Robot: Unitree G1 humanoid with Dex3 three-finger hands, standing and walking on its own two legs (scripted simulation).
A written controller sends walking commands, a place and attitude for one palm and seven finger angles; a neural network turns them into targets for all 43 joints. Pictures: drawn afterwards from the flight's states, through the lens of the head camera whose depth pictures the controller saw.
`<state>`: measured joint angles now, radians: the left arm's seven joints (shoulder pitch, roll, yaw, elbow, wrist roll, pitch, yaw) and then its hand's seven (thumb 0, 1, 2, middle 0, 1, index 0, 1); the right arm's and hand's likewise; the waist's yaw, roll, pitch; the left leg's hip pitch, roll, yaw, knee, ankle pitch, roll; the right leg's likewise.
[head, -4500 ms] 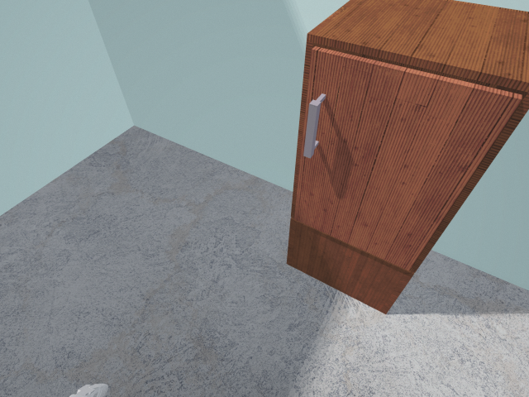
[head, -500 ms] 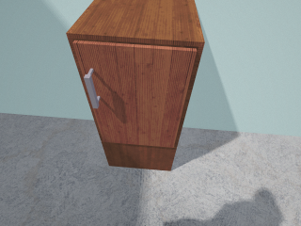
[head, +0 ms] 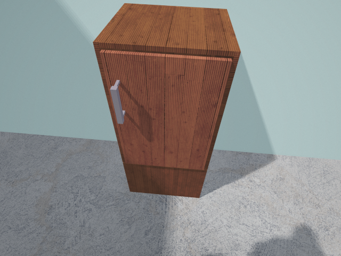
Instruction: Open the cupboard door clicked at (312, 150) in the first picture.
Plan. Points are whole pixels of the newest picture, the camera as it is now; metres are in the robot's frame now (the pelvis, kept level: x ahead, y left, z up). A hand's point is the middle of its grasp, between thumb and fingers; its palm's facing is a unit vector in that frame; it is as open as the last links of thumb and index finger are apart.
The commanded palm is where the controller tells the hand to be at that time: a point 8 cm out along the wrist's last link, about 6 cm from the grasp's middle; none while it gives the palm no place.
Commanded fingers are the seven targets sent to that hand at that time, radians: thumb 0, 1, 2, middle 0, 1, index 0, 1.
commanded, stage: look again from close up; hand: left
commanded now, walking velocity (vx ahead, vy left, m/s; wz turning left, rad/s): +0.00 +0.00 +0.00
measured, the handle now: (119, 102) +0.59 +0.22 +0.01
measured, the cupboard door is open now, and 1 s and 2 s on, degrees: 0 0 0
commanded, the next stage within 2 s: shuffle to correct the standing spot in 0.14 s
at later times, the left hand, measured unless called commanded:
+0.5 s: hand out of the picture -0.03 +0.17 -0.19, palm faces +0.08 -0.99 -0.15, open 7.3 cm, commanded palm none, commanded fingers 0.00 0.90 0.90 -0.20 -0.30 -0.20 -0.30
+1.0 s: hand out of the picture +0.09 +0.21 -0.17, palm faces +0.02 -0.97 -0.23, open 7.2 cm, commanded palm none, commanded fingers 0.00 0.90 0.90 -0.20 -0.30 -0.20 -0.30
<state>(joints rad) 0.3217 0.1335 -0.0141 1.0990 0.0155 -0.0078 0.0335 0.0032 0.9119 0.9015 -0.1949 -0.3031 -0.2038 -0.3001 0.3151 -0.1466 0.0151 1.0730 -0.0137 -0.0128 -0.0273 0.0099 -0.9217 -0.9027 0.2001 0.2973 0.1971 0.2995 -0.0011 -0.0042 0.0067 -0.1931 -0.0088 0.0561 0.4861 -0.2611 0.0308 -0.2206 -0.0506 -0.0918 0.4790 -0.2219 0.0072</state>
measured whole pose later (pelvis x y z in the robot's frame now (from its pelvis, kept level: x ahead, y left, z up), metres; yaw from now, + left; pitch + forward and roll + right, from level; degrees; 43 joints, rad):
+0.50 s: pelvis +0.01 +0.01 -0.01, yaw +1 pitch -1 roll -1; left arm 0.39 0.12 0.02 1.08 0.03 0.00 0.03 0.00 0.91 0.90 -0.20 -0.30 -0.20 -0.30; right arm 0.37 -0.13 0.00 1.09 -0.02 0.01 -0.01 0.00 -0.91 -0.90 0.20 0.30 0.20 0.30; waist 0.01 0.00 -0.01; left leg -0.24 -0.01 0.06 0.59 -0.33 0.04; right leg -0.25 -0.06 -0.10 0.54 -0.27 0.01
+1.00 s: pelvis +0.04 +0.03 +0.00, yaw +0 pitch -1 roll +0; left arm 0.22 0.15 0.01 1.04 0.01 0.00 0.06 0.01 0.94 0.90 -0.19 -0.30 -0.20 -0.30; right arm 0.30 -0.10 0.01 1.11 -0.01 -0.01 -0.05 0.02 -0.92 -0.90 0.20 0.30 0.20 0.30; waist -0.02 0.01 0.06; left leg -0.13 -0.05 0.09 0.47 -0.32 0.07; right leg -0.27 -0.04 -0.06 0.51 -0.22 0.01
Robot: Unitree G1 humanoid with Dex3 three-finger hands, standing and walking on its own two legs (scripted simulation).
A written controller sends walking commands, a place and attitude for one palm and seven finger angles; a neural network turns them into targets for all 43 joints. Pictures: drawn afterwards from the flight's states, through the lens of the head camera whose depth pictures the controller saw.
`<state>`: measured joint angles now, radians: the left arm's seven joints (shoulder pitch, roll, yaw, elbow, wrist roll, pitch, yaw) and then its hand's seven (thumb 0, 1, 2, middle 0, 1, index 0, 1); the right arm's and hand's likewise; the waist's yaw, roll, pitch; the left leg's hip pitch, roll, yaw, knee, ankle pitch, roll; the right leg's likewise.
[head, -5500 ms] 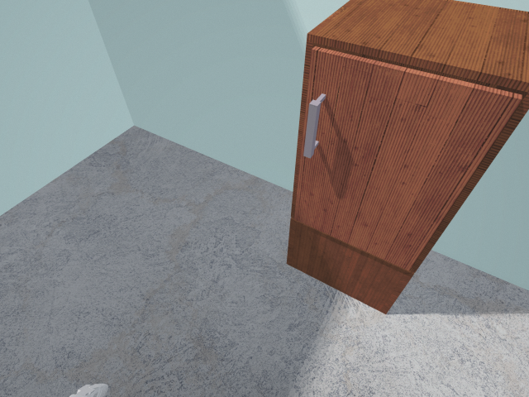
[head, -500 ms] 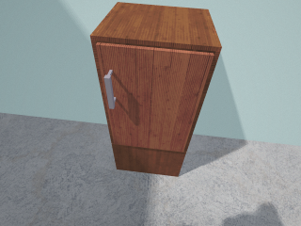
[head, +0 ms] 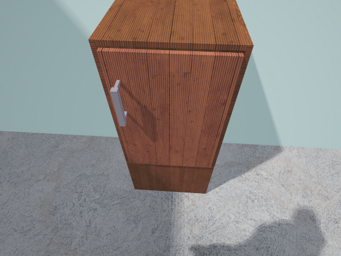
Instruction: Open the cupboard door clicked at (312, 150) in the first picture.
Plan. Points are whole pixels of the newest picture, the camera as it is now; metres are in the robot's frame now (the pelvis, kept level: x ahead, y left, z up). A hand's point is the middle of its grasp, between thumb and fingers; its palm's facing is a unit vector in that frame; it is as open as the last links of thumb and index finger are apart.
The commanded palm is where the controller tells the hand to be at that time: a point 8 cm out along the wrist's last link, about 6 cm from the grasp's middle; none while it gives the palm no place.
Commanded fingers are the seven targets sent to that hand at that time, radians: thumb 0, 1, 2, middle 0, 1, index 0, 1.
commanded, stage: come to a stop and stand still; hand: left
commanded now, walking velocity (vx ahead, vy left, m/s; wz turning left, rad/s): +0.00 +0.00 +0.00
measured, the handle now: (120, 104) +0.55 +0.19 +0.01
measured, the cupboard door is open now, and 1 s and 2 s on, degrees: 0 0 0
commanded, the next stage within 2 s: look again from close up in 0.68 s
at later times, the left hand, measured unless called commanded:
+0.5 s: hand out of the picture -0.04 +0.15 -0.17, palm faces +0.05 -0.98 -0.19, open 7.3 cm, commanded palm none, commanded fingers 0.00 0.90 0.90 -0.20 -0.30 -0.20 -0.30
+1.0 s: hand out of the picture -0.04 +0.13 -0.17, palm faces +0.06 -0.99 -0.15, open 7.3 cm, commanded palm none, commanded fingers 0.00 0.90 0.90 -0.20 -0.30 -0.20 -0.30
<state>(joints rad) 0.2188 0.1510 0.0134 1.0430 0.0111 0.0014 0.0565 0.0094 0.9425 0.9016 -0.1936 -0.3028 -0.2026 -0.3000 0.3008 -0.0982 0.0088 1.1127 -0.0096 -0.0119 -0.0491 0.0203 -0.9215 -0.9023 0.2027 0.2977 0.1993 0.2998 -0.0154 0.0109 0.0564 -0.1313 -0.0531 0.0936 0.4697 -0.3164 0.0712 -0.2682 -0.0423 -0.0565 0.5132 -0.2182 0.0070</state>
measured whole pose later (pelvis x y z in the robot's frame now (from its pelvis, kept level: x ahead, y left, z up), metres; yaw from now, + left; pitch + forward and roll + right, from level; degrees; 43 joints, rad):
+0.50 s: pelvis -0.03 -0.02 +0.00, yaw +1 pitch -2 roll +0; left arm 0.35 0.14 -0.02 1.07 0.02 0.00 0.03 0.00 0.91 0.90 -0.19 -0.30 -0.20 -0.30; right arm 0.33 -0.17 0.01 1.04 -0.01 -0.01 -0.02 0.00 -0.91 -0.90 0.20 0.30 0.20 0.30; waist 0.00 0.00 -0.01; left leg -0.15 -0.04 0.07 0.45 -0.26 0.05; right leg -0.26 -0.03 -0.09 0.45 -0.15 -0.02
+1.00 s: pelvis -0.02 -0.02 +0.00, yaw +1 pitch -2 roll +0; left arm 0.34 0.11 -0.01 1.10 0.01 -0.01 0.04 0.01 0.92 0.90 -0.19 -0.30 -0.20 -0.30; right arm 0.38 -0.10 0.02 1.13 -0.01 -0.02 -0.03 0.00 -0.90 -0.90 0.20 0.30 0.20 0.30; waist -0.01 -0.01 0.02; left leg -0.15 -0.03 0.06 0.44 -0.26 0.04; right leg -0.26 -0.02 -0.09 0.44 -0.15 -0.03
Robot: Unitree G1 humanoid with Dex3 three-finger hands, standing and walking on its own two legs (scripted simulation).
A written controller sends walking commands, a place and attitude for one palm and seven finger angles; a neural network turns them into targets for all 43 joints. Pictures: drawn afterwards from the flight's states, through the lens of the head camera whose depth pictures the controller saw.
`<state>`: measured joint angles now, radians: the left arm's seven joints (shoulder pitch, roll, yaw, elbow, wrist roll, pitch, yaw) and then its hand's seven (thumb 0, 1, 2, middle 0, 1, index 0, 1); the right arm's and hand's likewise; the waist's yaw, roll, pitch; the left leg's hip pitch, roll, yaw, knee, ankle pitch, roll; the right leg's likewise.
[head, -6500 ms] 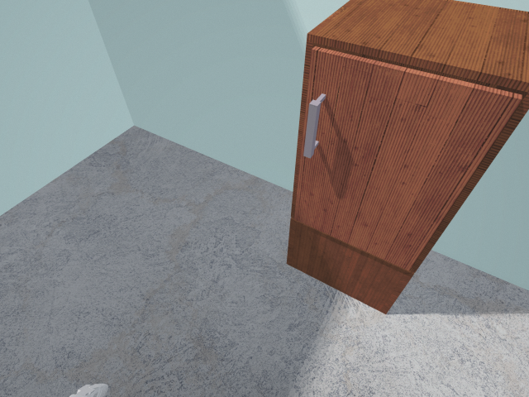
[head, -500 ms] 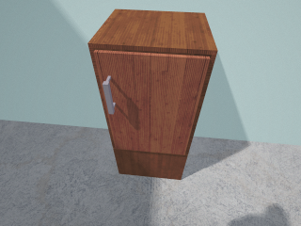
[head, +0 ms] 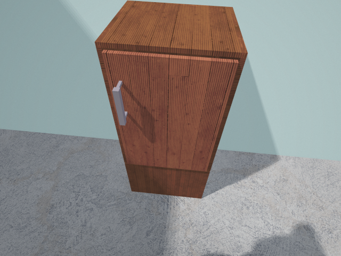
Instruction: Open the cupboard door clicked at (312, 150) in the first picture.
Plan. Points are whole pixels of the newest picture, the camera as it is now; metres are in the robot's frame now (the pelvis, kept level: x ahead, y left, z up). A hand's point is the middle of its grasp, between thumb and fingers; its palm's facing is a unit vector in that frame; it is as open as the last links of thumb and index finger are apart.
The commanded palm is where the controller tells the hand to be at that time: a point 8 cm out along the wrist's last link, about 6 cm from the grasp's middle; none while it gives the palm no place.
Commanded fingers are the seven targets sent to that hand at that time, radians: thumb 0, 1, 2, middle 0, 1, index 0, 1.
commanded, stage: look again from close up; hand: left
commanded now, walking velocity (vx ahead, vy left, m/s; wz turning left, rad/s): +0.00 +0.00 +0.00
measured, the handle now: (121, 103) +0.58 +0.20 +0.01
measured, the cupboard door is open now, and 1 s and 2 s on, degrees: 0 0 0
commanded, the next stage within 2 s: raise the hand with hooked fingers in 0.24 s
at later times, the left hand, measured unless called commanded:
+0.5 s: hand out of the picture +0.12 +0.20 -0.09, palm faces +0.23 -0.95 -0.22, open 7.3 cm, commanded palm +0.12 +0.23 -0.06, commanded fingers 0.00 0.69 0.81 -0.22 -0.44 -0.22 -0.44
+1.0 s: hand (87, 228) +0.19 +0.21 -0.05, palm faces +0.00 -1.00 -0.06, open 10.0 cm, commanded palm +0.17 +0.27 -0.03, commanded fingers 0.00 0.11 0.56 -0.26 -0.81 -0.26 -0.81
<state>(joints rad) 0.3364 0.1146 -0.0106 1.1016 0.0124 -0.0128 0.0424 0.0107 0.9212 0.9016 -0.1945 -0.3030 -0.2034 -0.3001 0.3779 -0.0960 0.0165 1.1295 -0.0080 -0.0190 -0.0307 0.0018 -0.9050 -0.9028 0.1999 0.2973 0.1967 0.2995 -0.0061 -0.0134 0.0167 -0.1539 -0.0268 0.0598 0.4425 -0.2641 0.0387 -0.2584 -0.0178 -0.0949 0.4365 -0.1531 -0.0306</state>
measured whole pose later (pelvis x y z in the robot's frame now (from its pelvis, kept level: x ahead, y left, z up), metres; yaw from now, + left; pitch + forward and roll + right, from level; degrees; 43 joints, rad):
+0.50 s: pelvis +0.01 +0.01 -0.01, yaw +1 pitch +0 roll +0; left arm 0.55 0.20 -0.01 0.27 -0.16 0.00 0.13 0.07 0.94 0.88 -0.20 -0.33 -0.21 -0.33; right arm 0.38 -0.23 0.02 0.84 0.05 -0.26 -0.09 0.03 -0.93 -0.90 0.20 0.30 0.20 0.30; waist -0.03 0.03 -0.03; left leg -0.24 -0.05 0.05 0.56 -0.33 0.05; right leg -0.35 -0.04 -0.09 0.57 -0.24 -0.02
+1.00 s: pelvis +0.01 +0.00 -0.09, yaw +3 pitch +16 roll -4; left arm 0.45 0.26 0.20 -0.05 -0.29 -0.46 -0.40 0.01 0.33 0.66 -0.23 -0.67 -0.24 -0.67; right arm 0.15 -0.21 0.03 0.49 0.02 -0.22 -0.02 0.01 -0.90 -0.90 0.20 0.30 0.20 0.30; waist 0.04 0.02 -0.12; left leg -0.86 0.00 -0.04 1.21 -0.62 0.03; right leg -0.91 -0.01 -0.16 1.11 -0.48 -0.05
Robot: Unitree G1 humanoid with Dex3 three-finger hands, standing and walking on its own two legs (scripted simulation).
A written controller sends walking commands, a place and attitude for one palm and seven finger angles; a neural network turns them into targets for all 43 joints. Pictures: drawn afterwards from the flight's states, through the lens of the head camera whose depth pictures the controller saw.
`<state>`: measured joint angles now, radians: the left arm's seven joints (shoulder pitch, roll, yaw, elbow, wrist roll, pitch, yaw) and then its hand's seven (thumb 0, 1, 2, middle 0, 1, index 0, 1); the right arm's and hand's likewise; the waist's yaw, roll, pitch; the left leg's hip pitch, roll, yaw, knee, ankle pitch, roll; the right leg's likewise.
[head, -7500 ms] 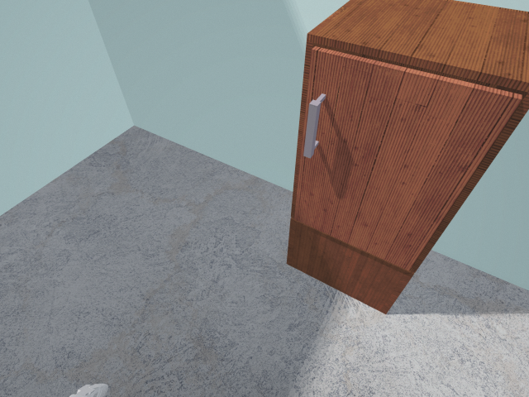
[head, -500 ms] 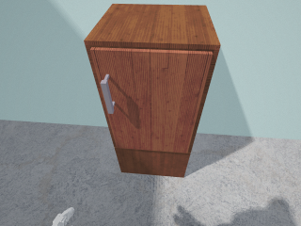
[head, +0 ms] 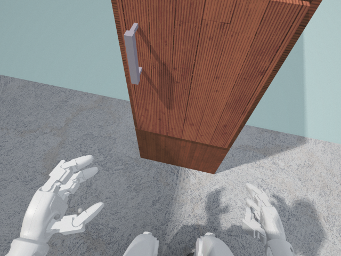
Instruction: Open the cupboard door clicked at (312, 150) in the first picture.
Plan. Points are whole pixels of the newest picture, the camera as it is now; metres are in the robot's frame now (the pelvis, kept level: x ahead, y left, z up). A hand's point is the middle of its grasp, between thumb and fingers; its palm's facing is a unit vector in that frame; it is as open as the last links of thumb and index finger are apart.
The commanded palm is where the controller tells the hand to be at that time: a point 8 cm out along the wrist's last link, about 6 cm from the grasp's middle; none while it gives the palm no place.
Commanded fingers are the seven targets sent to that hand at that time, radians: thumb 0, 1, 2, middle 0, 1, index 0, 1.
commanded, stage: raise the hand with hooked fingers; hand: left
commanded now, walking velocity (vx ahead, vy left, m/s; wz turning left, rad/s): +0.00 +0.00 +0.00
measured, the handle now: (135, 55) +0.58 +0.17 +0.10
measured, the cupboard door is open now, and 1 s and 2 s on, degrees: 0 0 0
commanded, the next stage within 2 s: move the hooked fingers beside the handle in 1.44 s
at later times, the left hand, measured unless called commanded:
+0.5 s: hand (64, 175) +0.25 +0.24 +0.07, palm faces -0.08 -0.99 -0.06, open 12.9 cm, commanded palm +0.23 +0.30 +0.09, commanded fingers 0.00 -0.48 0.31 -0.30 -1.18 -0.30 -1.18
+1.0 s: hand (44, 136) +0.30 +0.29 +0.11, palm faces -0.07 -1.00 -0.05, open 13.9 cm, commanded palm +0.27 +0.33 +0.12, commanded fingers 0.00 -0.50 0.30 -0.30 -1.20 -0.30 -1.20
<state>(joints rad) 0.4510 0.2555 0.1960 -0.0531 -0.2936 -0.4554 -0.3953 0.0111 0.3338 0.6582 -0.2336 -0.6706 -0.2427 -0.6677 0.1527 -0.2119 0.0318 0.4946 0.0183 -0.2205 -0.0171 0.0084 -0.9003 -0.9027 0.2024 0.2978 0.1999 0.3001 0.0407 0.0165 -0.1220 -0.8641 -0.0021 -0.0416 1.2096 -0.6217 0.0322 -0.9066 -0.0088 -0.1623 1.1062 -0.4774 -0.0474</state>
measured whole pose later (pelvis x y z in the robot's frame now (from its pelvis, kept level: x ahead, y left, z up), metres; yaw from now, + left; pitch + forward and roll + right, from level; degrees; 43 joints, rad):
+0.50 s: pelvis +0.00 +0.02 +0.03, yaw -1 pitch +14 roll -3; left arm 0.28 0.35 0.30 0.10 -0.34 -0.34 -0.42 0.00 -0.25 0.41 -0.28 -1.05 -0.29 -1.04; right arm 0.27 -0.29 0.01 0.50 0.04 -0.21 -0.05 0.01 -0.90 -0.90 0.20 0.30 0.20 0.30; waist -0.03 0.01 -0.11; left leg -0.73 -0.02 0.00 1.04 -0.55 0.06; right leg -0.78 -0.01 -0.12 0.95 -0.40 -0.02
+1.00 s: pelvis +0.01 +0.02 +0.04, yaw -1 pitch +12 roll -3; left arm -0.05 0.47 0.43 0.44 -0.37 -0.26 -0.58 -0.01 -0.49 0.30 -0.30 -1.20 -0.30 -1.20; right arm 0.29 -0.29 0.06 0.53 0.04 -0.19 -0.06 0.01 -0.90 -0.90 0.21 0.30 0.20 0.30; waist -0.01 0.02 -0.09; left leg -0.63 -0.02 0.01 0.93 -0.50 0.06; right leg -0.69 -0.01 -0.11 0.84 -0.36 -0.02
